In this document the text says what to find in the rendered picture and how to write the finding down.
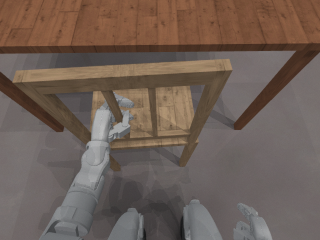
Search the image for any left robot forearm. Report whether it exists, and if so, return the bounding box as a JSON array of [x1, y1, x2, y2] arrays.
[[39, 140, 111, 240]]

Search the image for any chair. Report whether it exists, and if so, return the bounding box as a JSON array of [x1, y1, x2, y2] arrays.
[[12, 59, 233, 172]]

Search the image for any table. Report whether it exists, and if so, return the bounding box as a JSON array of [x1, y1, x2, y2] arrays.
[[0, 0, 320, 132]]

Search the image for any right robot shin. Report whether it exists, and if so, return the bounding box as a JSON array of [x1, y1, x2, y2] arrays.
[[184, 199, 200, 240]]

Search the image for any robot right hand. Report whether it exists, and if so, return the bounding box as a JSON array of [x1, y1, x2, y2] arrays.
[[233, 203, 273, 240]]

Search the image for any right robot thigh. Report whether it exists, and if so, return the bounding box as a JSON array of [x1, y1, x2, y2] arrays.
[[183, 203, 223, 240]]

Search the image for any robot left hand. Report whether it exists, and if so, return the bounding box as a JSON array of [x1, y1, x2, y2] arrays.
[[91, 92, 135, 144]]

